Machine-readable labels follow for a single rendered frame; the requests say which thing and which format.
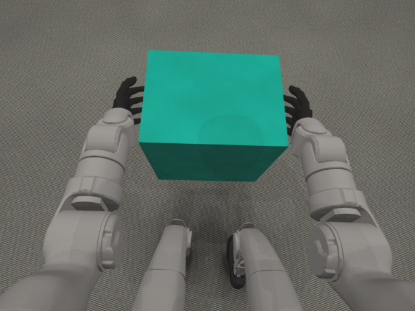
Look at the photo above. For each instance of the robot left hand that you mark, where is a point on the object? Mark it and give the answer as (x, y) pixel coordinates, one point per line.
(123, 95)

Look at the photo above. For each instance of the right robot upper arm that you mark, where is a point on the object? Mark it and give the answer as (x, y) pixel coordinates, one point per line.
(354, 258)

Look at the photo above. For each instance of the left robot shin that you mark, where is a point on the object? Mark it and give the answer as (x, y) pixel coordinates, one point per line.
(177, 222)

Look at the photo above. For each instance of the left robot upper arm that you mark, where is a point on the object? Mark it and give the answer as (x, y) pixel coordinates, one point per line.
(80, 246)

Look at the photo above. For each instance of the robot right hand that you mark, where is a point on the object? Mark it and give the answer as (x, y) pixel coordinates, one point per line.
(301, 107)

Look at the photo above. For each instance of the robot right forearm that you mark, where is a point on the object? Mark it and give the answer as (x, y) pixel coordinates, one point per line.
(333, 196)

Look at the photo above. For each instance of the robot left forearm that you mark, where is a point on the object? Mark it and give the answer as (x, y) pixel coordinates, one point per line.
(97, 182)

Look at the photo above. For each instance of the right robot thigh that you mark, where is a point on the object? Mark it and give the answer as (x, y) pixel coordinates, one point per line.
(269, 286)

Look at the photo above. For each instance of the carton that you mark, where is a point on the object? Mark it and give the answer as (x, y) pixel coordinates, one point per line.
(210, 116)

